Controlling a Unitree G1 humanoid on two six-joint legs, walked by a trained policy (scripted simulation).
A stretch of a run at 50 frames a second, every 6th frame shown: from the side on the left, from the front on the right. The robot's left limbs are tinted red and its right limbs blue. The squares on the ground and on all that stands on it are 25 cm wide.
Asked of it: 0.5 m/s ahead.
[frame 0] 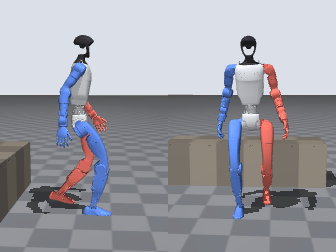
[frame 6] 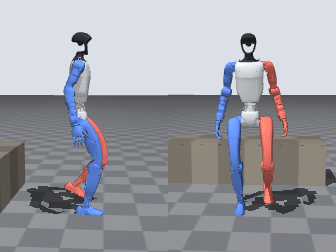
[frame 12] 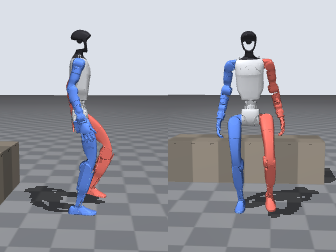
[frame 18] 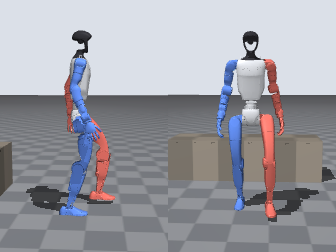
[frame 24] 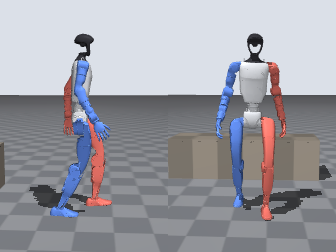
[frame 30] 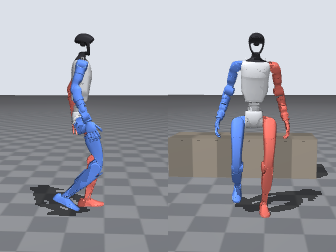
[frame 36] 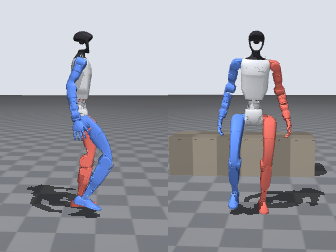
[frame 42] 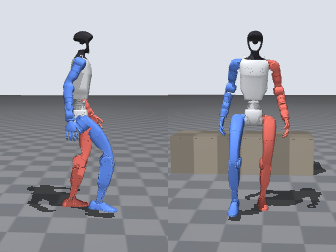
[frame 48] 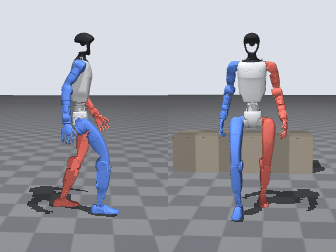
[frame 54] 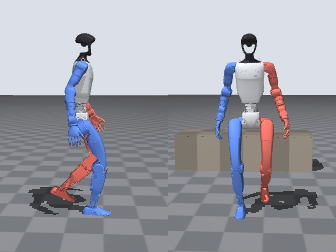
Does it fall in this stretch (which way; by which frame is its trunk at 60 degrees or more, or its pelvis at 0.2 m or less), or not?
no
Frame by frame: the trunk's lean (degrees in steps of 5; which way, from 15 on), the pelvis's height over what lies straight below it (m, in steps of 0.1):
0: 5, 0.7
6: 5, 0.8
12: 0, 0.8
18: 5, 0.8
24: 5, 0.8
30: 5, 0.8
36: 5, 0.8
42: 5, 0.8
48: 5, 0.8
54: 5, 0.8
